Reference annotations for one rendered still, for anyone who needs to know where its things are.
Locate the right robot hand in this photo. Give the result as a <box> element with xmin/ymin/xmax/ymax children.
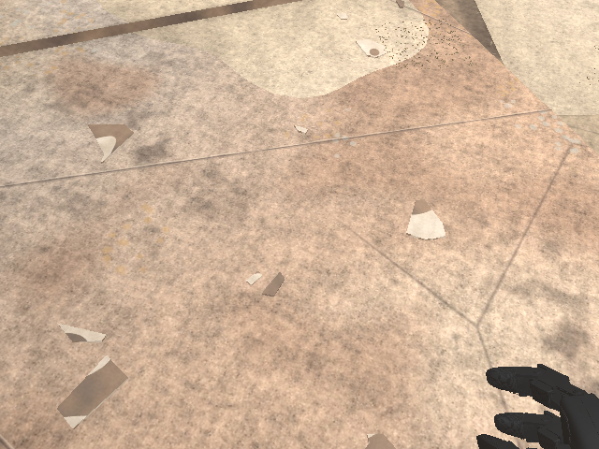
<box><xmin>476</xmin><ymin>364</ymin><xmax>599</xmax><ymax>449</ymax></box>

